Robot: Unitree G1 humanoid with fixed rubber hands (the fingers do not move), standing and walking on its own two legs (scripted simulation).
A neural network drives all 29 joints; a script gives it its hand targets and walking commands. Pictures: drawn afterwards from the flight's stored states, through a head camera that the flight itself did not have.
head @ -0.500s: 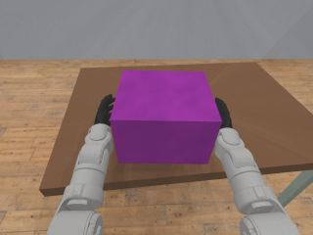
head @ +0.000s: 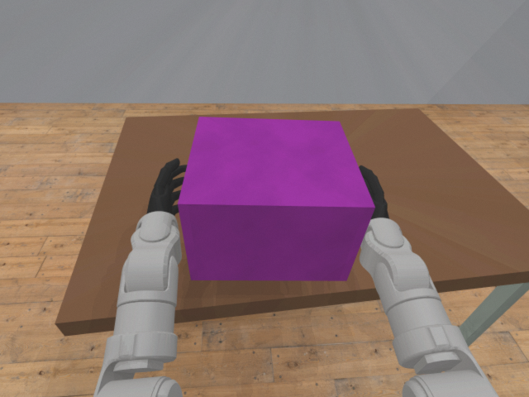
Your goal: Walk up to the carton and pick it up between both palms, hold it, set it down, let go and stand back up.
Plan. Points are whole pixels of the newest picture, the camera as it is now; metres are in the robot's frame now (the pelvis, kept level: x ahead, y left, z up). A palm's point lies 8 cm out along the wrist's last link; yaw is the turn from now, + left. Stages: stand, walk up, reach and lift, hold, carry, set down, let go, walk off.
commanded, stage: reach and lift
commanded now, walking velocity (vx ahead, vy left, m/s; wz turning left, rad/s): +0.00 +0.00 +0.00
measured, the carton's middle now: (270, 195) +0.38 -0.02 +0.16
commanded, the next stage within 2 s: hold in 0.80 s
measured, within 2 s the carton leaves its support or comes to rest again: neither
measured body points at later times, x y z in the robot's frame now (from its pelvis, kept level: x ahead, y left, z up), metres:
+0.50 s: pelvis -0.01 +0.00 +0.00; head -0.04 +0.03 +0.45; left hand +0.38 +0.15 +0.16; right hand +0.36 -0.17 +0.15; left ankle +0.00 +0.14 -0.75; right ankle +0.01 -0.15 -0.75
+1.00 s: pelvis -0.01 +0.00 +0.00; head -0.05 +0.02 +0.45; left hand +0.37 +0.15 +0.17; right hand +0.36 -0.17 +0.16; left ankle +0.00 +0.14 -0.75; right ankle +0.01 -0.15 -0.75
